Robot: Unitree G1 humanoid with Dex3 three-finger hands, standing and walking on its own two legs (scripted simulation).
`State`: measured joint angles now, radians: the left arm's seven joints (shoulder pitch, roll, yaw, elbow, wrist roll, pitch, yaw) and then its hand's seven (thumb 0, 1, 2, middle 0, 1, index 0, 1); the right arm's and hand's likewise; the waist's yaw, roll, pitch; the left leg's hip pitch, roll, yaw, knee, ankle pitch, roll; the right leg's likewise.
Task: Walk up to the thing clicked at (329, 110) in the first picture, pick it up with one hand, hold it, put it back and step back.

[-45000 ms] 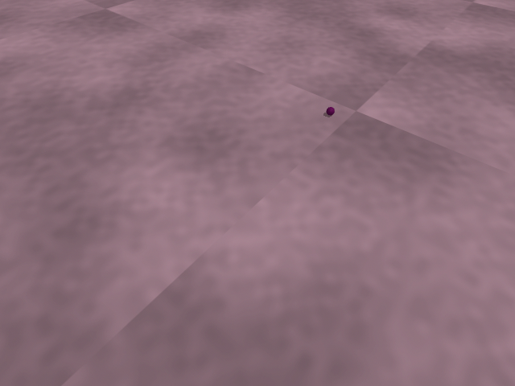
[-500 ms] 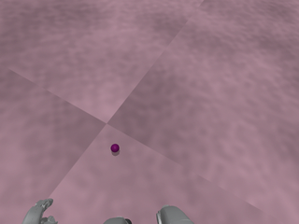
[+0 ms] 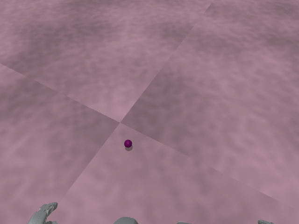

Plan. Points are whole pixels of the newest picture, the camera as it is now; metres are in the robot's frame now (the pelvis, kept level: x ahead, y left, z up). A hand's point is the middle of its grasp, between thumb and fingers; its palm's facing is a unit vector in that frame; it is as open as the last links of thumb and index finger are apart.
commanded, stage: step back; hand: left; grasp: from above
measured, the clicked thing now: (128, 143) +0.67 +0.21 -0.74
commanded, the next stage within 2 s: none
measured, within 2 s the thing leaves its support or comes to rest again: neither
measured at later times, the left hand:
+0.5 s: hand out of the picture -0.09 +0.27 -0.17, palm faces -0.06 -0.91 -0.41, open 7.4 cm
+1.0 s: hand out of the picture -0.21 +0.23 -0.15, palm faces +0.03 -0.93 -0.36, open 7.4 cm
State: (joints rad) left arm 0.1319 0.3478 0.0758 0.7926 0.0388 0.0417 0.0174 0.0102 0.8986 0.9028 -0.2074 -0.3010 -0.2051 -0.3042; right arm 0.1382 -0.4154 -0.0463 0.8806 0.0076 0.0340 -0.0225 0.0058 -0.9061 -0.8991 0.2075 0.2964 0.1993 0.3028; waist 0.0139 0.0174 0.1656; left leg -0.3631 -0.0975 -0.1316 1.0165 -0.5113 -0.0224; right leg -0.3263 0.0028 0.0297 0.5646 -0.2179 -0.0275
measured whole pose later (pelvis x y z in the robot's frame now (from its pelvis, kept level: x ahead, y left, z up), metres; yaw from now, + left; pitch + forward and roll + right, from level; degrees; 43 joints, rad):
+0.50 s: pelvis -0.17 -0.02 -0.02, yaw -4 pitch -2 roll +0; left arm 0.21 0.41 0.10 0.84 0.02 0.06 0.00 0.01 0.90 0.90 -0.20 -0.30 -0.20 -0.30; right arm 0.07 -0.38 -0.04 0.79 -0.03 0.02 -0.01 0.01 -0.90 -0.90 0.21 0.30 0.20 0.30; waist 0.03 -0.02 0.20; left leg -0.44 0.07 0.01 0.64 -0.16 -0.02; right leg -0.22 0.01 0.08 0.70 -0.43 0.02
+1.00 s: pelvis -0.34 -0.04 -0.01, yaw +2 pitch -3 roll -1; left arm 0.09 0.39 0.08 0.78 0.01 0.09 0.01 0.01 0.90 0.90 -0.20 -0.30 -0.20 -0.30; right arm 0.20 -0.35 -0.03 0.87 -0.04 0.02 -0.01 0.01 -0.90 -0.90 0.21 0.30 0.20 0.30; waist -0.02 -0.03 0.18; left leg -0.30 0.00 -0.05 0.63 -0.28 0.02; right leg -0.49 0.08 0.09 1.14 -0.52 -0.01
